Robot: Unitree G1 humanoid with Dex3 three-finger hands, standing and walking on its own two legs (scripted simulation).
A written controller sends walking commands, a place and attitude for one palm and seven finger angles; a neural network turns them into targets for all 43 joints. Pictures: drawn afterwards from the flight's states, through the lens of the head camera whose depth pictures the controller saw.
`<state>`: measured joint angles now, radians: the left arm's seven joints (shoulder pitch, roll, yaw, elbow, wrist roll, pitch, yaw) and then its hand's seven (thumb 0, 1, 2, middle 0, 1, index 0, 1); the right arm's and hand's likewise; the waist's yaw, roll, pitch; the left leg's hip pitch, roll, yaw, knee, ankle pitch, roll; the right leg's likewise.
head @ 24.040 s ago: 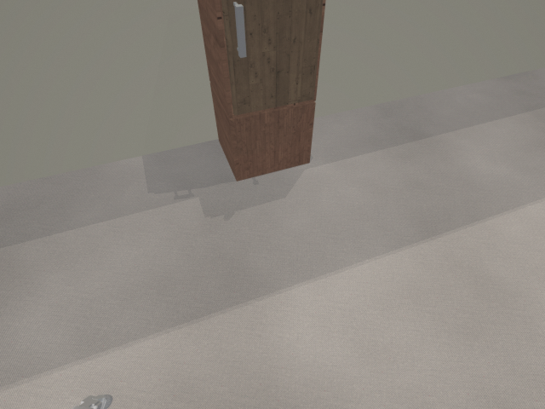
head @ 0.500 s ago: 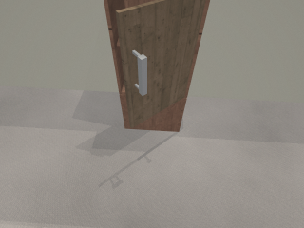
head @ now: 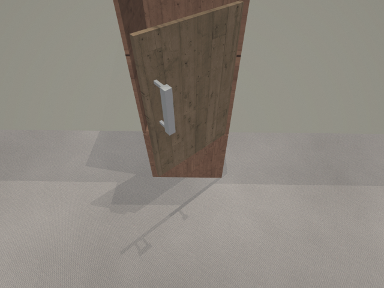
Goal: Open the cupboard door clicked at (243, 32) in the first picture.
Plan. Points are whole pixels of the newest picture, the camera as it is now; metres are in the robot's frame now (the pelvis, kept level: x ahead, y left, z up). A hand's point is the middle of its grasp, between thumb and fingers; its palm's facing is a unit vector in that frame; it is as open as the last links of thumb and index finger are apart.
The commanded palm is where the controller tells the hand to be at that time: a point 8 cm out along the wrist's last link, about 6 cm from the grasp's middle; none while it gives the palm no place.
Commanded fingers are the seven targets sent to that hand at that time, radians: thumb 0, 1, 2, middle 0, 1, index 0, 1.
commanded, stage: let the arm hang, fingers relaxed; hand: left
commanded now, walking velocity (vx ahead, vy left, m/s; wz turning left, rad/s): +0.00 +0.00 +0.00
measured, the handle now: (164, 108) +0.62 +0.12 +0.02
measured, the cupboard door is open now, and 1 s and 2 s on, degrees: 41 41 41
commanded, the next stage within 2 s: look to check the result in 0.02 s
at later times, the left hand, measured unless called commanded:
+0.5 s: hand out of the picture +0.03 +0.19 -0.17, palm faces +0.01 -0.96 -0.27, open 7.4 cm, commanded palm none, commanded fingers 0.00 0.90 0.90 -0.20 -0.30 -0.20 -0.30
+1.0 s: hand out of the picture +0.06 +0.18 -0.18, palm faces -0.06 -0.97 -0.24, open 7.4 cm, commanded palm none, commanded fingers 0.00 0.90 0.90 -0.20 -0.30 -0.20 -0.30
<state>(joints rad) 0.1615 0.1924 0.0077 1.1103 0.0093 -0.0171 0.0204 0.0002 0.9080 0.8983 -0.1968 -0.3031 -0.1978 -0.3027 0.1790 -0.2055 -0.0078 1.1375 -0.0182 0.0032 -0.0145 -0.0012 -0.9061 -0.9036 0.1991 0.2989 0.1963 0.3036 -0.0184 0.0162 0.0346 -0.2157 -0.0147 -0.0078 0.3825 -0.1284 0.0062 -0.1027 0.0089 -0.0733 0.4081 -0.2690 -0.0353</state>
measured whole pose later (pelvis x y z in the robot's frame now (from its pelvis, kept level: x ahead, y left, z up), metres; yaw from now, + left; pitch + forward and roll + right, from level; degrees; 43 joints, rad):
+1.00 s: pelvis +0.01 -0.01 -0.01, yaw -7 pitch -2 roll +0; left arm 0.24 0.19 0.05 1.07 0.01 0.05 0.01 0.00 0.91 0.90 -0.20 -0.30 -0.20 -0.30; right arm 0.20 -0.19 -0.04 1.07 -0.02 0.03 -0.04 0.00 -0.91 -0.90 0.20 0.30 0.20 0.30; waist 0.00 0.01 0.07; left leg -0.24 0.06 0.09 0.52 -0.24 -0.02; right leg -0.16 0.07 0.03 0.52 -0.33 -0.06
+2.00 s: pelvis -0.02 -0.04 -0.01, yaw -39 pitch +1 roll +2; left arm 0.17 0.24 0.07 0.89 0.03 0.05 0.00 0.00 0.91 0.90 -0.20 -0.30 -0.20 -0.30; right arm 0.18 -0.27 -0.07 0.91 0.00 0.05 -0.02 0.00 -0.91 -0.90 0.20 0.30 0.20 0.30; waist 0.00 -0.01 0.13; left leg -0.43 0.05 0.05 0.95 -0.49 -0.06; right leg -0.34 0.02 0.07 0.61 -0.28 -0.02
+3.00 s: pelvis +0.07 -0.26 -0.01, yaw -75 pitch +1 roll +1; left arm 0.11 0.24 0.08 0.91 0.03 0.01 -0.06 0.01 0.91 0.90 -0.19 -0.30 -0.19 -0.30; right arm 0.38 -0.20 -0.04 1.00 -0.04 -0.04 0.00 0.00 -0.90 -0.90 0.20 0.30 0.20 0.30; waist -0.03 0.00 0.07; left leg -0.10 0.14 0.22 0.43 -0.33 -0.07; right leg -0.50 -0.07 -0.10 0.72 -0.25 -0.01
